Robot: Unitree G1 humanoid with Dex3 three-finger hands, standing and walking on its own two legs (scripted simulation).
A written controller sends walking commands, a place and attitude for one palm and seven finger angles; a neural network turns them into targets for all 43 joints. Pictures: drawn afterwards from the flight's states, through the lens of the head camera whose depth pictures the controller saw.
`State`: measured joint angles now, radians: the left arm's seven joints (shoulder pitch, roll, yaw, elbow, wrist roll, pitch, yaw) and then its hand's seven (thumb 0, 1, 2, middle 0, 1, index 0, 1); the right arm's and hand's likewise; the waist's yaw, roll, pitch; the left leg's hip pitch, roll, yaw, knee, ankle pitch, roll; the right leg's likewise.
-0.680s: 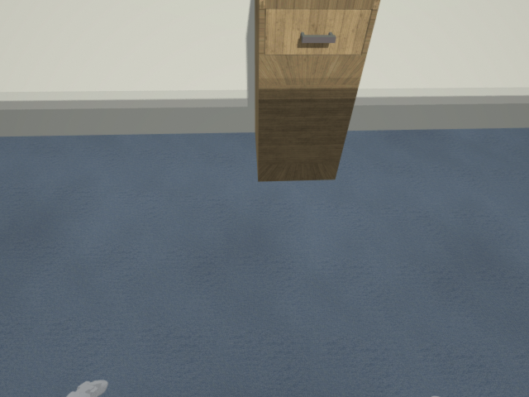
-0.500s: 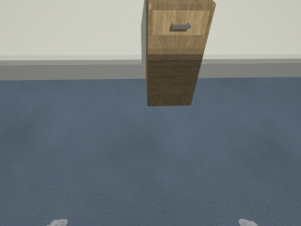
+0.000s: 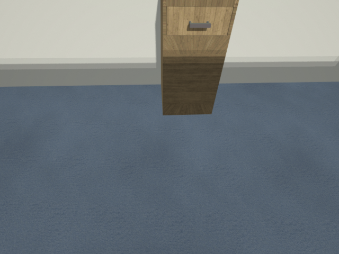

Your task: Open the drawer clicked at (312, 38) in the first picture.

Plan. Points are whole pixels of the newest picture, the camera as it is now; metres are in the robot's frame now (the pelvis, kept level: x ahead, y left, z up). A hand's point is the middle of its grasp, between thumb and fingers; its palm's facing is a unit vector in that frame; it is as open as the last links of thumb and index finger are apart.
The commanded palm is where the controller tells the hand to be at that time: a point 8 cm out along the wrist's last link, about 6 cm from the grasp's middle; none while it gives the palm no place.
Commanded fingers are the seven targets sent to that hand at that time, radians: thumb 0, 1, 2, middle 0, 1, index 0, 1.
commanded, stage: stand and wait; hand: left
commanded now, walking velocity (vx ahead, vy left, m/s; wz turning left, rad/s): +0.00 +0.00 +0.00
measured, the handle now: (199, 23) +1.33 -0.10 +0.01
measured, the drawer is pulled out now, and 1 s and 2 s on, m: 0.00 0.00 0.00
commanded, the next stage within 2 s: look at it before walking up in 0.14 s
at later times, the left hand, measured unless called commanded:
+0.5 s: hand out of the picture +0.07 +0.24 -0.16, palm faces -0.03 -0.94 -0.33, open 7.4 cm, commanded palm none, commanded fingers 0.00 0.90 0.90 -0.20 -0.30 -0.20 -0.30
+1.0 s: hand out of the picture +0.07 +0.24 -0.16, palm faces -0.05 -0.94 -0.34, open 7.4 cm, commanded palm none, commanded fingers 0.00 0.90 0.90 -0.20 -0.30 -0.20 -0.30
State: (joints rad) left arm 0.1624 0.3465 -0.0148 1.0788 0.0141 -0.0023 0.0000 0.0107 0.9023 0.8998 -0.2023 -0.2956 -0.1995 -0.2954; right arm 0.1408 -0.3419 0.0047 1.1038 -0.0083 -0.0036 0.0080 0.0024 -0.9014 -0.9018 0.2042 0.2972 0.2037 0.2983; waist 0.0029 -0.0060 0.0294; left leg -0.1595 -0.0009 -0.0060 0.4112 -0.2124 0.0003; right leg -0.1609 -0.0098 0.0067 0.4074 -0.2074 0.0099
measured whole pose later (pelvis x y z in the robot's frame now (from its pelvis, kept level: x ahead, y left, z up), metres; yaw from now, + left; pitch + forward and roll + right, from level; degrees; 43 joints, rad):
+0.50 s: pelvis +0.00 +0.00 +0.00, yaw +0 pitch -2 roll +0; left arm 0.15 0.34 -0.01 1.09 0.02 0.00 0.00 0.01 0.90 0.90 -0.20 -0.30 -0.20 -0.30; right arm 0.13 -0.34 0.01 1.11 -0.01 -0.01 0.01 0.00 -0.90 -0.90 0.20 0.30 0.20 0.30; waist 0.01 0.00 0.02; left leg -0.15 0.00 0.00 0.38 -0.19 0.00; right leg -0.16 -0.01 0.01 0.39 -0.19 0.01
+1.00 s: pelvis +0.00 -0.01 +0.00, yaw -2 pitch -2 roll +0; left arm 0.16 0.33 0.00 1.07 0.02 0.02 0.01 0.01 0.90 0.90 -0.20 -0.30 -0.20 -0.30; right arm 0.11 -0.33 0.00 1.09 -0.01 0.00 -0.01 0.00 -0.90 -0.90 0.20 0.30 0.20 0.30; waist 0.02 0.00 0.03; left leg -0.16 0.02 0.03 0.40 -0.21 -0.01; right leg -0.19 0.01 0.04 0.41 -0.20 0.00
